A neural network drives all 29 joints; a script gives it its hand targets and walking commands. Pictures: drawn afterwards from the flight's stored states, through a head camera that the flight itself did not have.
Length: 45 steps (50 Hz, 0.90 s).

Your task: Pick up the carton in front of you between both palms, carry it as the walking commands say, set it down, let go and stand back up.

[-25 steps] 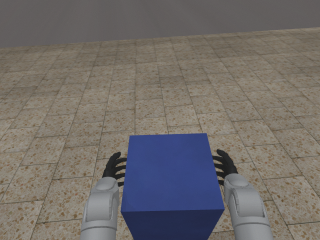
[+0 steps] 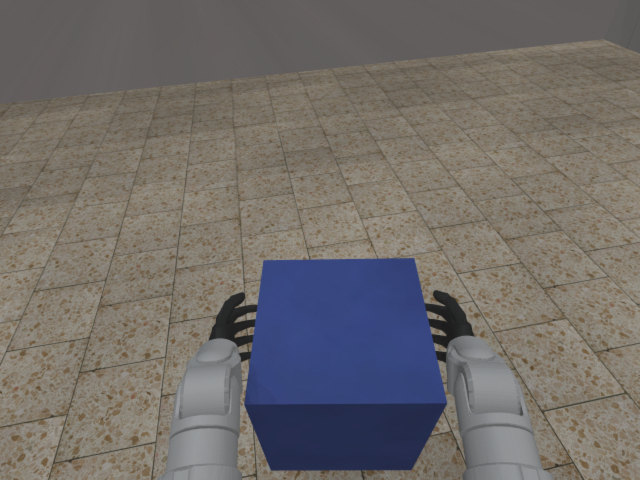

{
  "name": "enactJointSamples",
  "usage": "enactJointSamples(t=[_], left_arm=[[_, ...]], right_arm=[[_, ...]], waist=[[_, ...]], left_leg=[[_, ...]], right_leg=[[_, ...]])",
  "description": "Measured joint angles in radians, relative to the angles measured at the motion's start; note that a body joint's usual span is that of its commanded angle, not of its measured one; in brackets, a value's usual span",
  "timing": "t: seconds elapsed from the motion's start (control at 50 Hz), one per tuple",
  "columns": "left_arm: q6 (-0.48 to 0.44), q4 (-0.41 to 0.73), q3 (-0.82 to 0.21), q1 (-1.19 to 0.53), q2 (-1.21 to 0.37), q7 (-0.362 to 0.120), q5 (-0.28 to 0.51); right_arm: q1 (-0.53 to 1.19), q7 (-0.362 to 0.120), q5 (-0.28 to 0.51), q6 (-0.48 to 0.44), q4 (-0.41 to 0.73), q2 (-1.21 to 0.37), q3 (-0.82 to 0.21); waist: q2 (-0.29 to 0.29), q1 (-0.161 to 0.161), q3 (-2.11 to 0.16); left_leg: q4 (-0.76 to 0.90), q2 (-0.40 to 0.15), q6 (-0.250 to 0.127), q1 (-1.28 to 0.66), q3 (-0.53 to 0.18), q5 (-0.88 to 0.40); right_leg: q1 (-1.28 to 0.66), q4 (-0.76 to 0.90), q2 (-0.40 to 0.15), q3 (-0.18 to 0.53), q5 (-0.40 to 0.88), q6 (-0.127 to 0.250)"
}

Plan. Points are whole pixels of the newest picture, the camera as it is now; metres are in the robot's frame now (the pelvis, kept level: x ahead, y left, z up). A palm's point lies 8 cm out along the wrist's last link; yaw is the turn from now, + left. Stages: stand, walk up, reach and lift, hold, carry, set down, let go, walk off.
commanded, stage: set down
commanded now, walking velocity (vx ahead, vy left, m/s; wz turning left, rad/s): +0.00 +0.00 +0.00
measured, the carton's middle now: (339, 368) +0.31 +0.00 -0.04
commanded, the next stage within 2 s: none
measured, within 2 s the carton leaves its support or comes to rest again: neither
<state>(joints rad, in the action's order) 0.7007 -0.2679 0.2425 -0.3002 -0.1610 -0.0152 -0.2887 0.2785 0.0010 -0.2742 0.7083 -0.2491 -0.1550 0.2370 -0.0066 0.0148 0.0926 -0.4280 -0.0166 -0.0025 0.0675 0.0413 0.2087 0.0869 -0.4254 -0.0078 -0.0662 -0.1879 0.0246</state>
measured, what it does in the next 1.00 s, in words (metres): lowers itself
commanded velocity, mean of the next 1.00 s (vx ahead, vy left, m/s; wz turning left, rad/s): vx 0.00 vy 0.00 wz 0.00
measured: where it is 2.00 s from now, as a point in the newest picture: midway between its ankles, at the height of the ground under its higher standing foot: outside the picture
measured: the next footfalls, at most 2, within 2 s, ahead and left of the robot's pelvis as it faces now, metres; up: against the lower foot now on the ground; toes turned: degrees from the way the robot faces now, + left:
none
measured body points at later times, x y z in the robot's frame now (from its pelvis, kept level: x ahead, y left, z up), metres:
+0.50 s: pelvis -0.04 +0.00 -0.07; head +0.16 +0.00 +0.33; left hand +0.36 +0.17 -0.14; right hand +0.39 -0.13 -0.15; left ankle +0.03 +0.12 -0.74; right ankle +0.04 -0.10 -0.74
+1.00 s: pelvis -0.03 +0.00 -0.19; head +0.23 -0.01 +0.17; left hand +0.42 +0.17 -0.28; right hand +0.45 -0.13 -0.29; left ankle +0.03 +0.12 -0.74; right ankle +0.04 -0.10 -0.74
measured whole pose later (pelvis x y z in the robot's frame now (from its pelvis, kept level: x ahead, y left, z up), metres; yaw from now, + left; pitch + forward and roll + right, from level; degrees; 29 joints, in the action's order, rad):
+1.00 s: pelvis -0.03 +0.00 -0.19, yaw +2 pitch +44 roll +2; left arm 0.27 -0.53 0.55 -0.85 -0.13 0.04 -0.25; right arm 0.94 -0.01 -0.27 0.28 -0.67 -0.01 0.42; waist 0.00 0.03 -0.16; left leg -1.45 0.04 0.01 1.72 0.00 0.49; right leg 1.75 -1.46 0.03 0.00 -0.47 0.03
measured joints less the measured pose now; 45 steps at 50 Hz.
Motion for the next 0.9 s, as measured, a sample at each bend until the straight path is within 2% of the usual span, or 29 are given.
enactJointSamples(t=[0.06, 0.18, 0.26, 0.32, 0.42, 0.5, 0.56, 0.62, 0.68, 0.9], left_arm=[[-0.036, -0.096, 0.118, -0.100, -0.031, -0.008, -0.047], [-0.125, -0.264, 0.299, -0.301, -0.051, -0.012, -0.153], [-0.181, -0.312, 0.364, -0.371, -0.050, -0.019, -0.200], [-0.238, -0.323, 0.378, -0.391, -0.048, -0.020, -0.210], [-0.368, -0.306, 0.347, -0.405, -0.033, 0.001, -0.159], [-0.466, -0.276, 0.300, -0.412, -0.017, 0.030, -0.075], [-0.501, -0.231, 0.253, -0.403, -0.004, 0.047, 0.002], [-0.506, -0.195, 0.220, -0.400, 0.006, 0.064, 0.064], [-0.488, -0.182, 0.221, -0.409, 0.007, 0.068, 0.085], [-0.424, -0.240, 0.302, -0.493, 0.009, 0.050, 0.031]], right_arm=[[0.114, -0.025, -0.052, -0.046, -0.126, -0.019, 0.103], [0.344, -0.070, -0.170, -0.144, -0.342, -0.008, 0.291], [0.428, -0.077, -0.216, -0.204, -0.415, 0.003, 0.345], [0.461, -0.076, -0.226, -0.260, -0.444, 0.015, 0.347], [0.493, -0.064, -0.186, -0.392, -0.448, 0.044, 0.298], [0.503, -0.041, -0.106, -0.485, -0.420, 0.072, 0.235], [0.494, -0.027, -0.032, -0.513, -0.368, 0.093, 0.177], [0.491, -0.015, 0.027, -0.512, -0.329, 0.111, 0.136], [0.503, -0.012, 0.049, -0.493, -0.320, 0.116, 0.130], [0.596, -0.018, -0.004, -0.427, -0.395, 0.117, 0.186]], waist=[[-0.001, 0.016, 0.021], [0.006, 0.005, 0.076], [0.002, 0.009, 0.085], [-0.001, 0.009, 0.078], [-0.001, 0.008, 0.093], [0.003, 0.008, 0.089], [0.004, 0.009, 0.049], [0.007, 0.012, -0.018], [0.009, 0.015, -0.093], [0.009, 0.017, -0.246]], left_leg=[[-0.059, 0.014, -0.008, 0.028, -0.022, 0.021], [-0.181, 0.040, -0.013, 0.125, -0.059, 0.058], [-0.250, 0.044, -0.008, 0.245, -0.059, 0.070], [-0.309, 0.045, -0.007, 0.382, -0.057, 0.079], [-0.416, 0.045, -0.005, 0.639, -0.052, 0.092], [-0.518, 0.045, -0.003, 0.860, -0.047, 0.112], [-0.600, 0.043, -0.001, 1.024, -0.043, 0.135], [-0.679, 0.043, -0.001, 1.164, -0.039, 0.164], [-0.748, 0.043, 0.000, 1.273, -0.035, 0.193], [-0.931, 0.050, 0.005, 1.536, -0.036, 0.261]], right_leg=[[0.032, -0.058, 0.013, 0.028, -0.015, 0.003], [0.122, -0.188, 0.033, 0.068, -0.064, 0.008], [0.243, -0.257, 0.033, 0.070, -0.078, 0.003], [0.379, -0.315, 0.032, 0.070, -0.086, 0.001], [0.637, -0.420, 0.033, 0.072, -0.097, 0.001], [0.860, -0.522, 0.034, 0.073, -0.114, 0.000], [1.025, -0.604, 0.037, 0.075, -0.135, -0.001], [1.168, -0.684, 0.038, 0.077, -0.163, -0.002], [1.278, -0.756, 0.039, 0.079, -0.192, -0.003], [1.544, -0.944, 0.036, 0.073, -0.264, 0.003]])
